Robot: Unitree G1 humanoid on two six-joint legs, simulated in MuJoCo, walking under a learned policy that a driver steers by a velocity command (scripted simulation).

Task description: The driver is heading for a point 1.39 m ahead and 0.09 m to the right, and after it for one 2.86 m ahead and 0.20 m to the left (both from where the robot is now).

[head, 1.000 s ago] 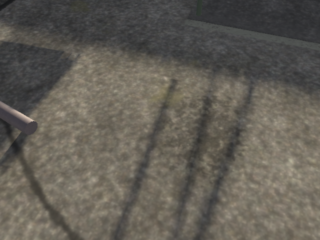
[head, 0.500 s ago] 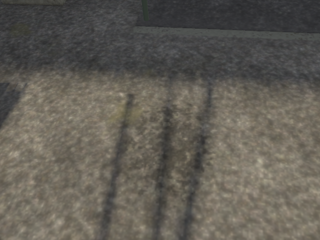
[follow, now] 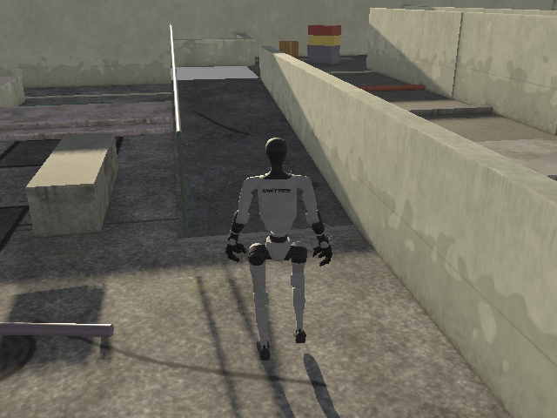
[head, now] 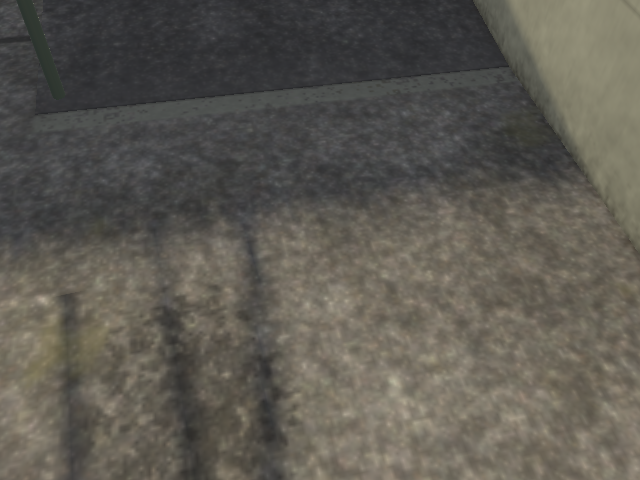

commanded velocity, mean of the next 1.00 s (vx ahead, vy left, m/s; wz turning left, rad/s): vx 0.50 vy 0.00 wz -0.31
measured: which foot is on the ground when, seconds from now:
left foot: down 0.00-0.32, up 0.34-0.82, down 0.84-1.00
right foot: up 0.00-0.28, down 0.30-0.86, up 0.88-1.00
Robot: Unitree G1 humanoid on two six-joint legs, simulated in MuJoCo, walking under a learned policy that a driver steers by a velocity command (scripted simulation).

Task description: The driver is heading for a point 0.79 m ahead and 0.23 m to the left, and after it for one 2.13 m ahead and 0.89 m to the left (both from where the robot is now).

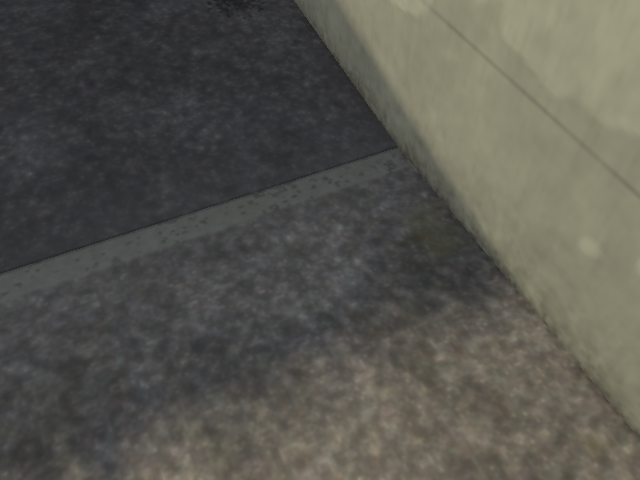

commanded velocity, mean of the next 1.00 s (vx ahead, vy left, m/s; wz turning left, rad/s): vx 0.50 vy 0.00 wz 0.54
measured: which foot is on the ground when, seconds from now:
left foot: down 0.00-0.38, up 0.40-0.88, down 0.90-1.00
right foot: up 0.00-0.36, down 0.38-0.92, up 0.94-1.00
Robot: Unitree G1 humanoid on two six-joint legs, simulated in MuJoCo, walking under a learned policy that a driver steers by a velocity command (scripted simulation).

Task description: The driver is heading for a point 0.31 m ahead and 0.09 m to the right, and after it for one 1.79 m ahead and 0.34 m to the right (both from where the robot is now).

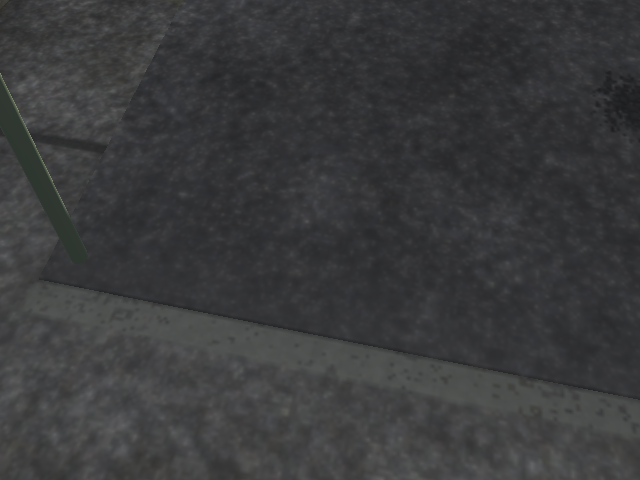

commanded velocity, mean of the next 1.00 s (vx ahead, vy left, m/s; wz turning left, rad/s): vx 0.20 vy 0.00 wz -0.25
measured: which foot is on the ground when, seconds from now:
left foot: down 0.00-0.44, up 0.46-0.94, down 0.96-1.00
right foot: up 0.00-0.40, down 0.42-0.96, up 0.98-1.00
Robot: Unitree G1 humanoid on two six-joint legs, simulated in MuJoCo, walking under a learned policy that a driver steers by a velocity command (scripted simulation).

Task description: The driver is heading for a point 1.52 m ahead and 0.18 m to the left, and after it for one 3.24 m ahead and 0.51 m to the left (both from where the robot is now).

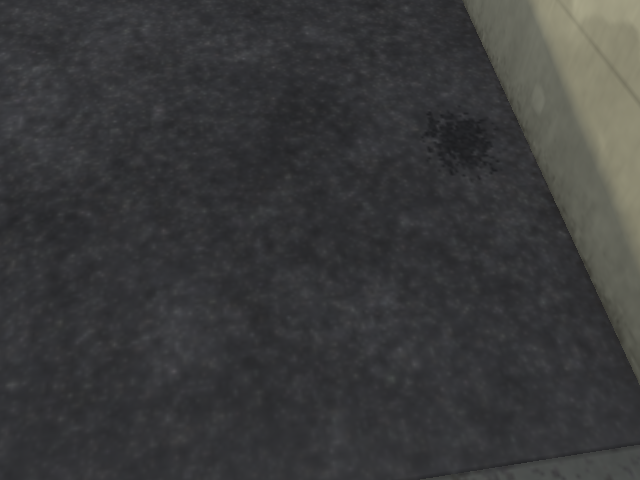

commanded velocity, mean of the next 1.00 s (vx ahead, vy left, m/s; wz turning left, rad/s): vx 0.00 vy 0.00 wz -0.19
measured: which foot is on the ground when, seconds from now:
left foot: down 0.00-0.42, up 0.44-0.66, down 0.68-1.00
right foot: up 0.00-0.38, down 0.40-1.00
